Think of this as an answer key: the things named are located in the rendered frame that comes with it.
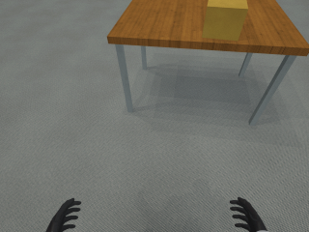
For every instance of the robot left hand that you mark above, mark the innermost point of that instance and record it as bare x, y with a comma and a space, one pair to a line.
57, 223

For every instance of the carton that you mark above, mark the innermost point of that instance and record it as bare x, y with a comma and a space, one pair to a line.
224, 19

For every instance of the table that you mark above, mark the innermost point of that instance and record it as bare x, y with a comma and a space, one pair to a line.
180, 24

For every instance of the robot right hand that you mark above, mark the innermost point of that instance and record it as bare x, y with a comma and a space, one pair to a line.
255, 223

